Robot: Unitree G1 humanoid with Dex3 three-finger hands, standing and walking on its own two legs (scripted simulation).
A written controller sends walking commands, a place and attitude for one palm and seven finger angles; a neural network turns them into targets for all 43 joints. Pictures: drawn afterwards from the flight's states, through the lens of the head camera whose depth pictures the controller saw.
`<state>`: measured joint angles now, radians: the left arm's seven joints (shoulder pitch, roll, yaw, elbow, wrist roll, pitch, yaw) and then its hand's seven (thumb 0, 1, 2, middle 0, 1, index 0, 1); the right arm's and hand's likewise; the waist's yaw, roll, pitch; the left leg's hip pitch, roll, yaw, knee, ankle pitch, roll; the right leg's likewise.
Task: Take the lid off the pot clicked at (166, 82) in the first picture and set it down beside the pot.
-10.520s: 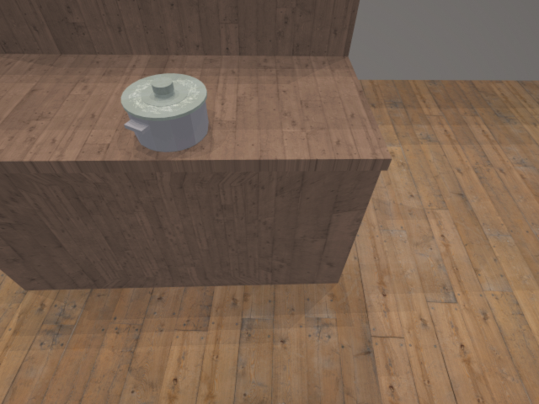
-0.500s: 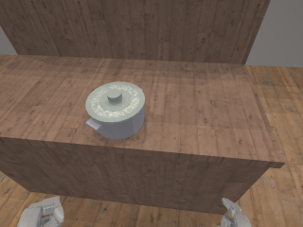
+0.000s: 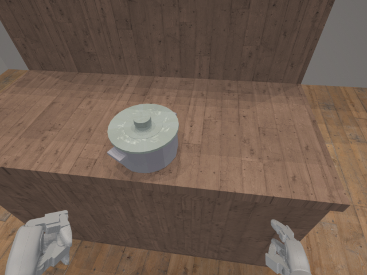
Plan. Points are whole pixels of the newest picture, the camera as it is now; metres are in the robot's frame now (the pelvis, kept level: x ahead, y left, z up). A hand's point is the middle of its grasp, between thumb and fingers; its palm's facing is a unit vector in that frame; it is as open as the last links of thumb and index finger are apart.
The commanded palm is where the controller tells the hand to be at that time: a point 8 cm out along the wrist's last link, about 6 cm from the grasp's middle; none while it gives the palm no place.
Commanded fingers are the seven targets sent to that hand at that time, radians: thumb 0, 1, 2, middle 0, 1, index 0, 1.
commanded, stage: raise the hand higher, near the body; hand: left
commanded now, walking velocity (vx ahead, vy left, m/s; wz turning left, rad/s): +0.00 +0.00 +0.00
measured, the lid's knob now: (142, 119) +0.48 +0.18 +0.07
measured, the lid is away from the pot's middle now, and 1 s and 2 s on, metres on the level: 0.00 0.00 0.00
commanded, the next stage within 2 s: reach forward and open the fingers in 0.14 s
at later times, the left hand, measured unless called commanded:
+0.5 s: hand (50, 227) +0.17 +0.27 +0.08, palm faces -0.11 -0.12 -0.99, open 2.9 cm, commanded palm +0.15 +0.26 +0.14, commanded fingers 0.00 0.49 1.07 -1.13 -1.00 -1.13 -1.00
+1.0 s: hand (49, 198) +0.21 +0.28 +0.11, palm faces -0.16 -0.04 -0.99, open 7.3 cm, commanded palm +0.19 +0.27 +0.18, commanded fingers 0.00 -0.25 1.37 -0.84 -0.12 -0.84 -0.12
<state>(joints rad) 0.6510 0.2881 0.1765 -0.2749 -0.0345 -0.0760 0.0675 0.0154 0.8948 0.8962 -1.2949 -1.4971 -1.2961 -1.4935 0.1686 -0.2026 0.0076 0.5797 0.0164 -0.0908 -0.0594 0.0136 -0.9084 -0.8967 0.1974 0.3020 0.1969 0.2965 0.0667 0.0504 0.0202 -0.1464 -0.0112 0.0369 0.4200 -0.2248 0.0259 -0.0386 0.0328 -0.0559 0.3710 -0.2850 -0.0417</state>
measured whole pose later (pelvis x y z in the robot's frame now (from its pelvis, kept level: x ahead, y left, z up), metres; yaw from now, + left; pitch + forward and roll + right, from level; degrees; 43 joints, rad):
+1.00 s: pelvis -0.05 +0.03 +0.00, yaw +1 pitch -2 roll -1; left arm 0.09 0.65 0.03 -0.19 0.77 0.01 -0.24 0.00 0.03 1.24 -0.95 -0.45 -0.96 -0.45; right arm 0.11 -0.27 0.03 0.58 0.05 0.11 0.02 0.01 -0.91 -0.90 0.20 0.30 0.20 0.30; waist 0.06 0.13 0.04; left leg -0.23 -0.04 0.04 0.41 -0.14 0.07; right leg -0.14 0.00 -0.06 0.40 -0.22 -0.01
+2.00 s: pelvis -0.04 +0.03 +0.00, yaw +2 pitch +0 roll +0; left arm -0.48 0.60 -0.17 0.16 0.82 0.17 -0.38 0.00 -0.30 1.44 -0.85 -0.08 -0.85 -0.08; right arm 0.12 -0.28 0.04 0.58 0.08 0.13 0.03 0.01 -0.91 -0.90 0.20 0.30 0.20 0.30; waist 0.01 0.11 0.03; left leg -0.27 -0.06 0.03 0.44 -0.17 0.07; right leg -0.19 -0.02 -0.07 0.47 -0.27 -0.01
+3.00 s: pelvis -0.01 +0.02 -0.01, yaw +1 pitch +5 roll +0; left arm -0.92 0.48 -0.27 0.68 0.87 0.20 -0.35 0.00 -0.30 1.44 -0.85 -0.08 -0.85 -0.08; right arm 0.20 -0.29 0.02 0.64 0.09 0.17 0.02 0.01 -0.91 -0.90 0.20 0.30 0.20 0.30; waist -0.06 0.08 -0.02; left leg -0.36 -0.05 0.04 0.47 -0.21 0.06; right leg -0.27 -0.01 -0.06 0.49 -0.31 -0.01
